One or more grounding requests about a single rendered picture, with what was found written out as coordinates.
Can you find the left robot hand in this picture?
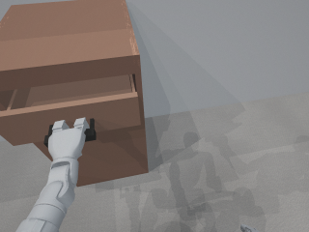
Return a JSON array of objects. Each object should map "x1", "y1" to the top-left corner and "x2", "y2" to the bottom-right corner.
[{"x1": 47, "y1": 117, "x2": 90, "y2": 160}]

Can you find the cabinet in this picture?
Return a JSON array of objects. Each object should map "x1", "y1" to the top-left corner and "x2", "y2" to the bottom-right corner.
[{"x1": 0, "y1": 0, "x2": 149, "y2": 187}]

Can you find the handle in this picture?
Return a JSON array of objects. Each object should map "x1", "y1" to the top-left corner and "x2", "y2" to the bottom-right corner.
[{"x1": 43, "y1": 118, "x2": 97, "y2": 148}]

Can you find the drawer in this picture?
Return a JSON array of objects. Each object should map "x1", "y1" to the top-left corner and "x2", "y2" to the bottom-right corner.
[{"x1": 0, "y1": 74, "x2": 141, "y2": 146}]

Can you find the left robot forearm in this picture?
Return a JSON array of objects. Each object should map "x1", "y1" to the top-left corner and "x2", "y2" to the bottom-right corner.
[{"x1": 15, "y1": 157, "x2": 79, "y2": 232}]

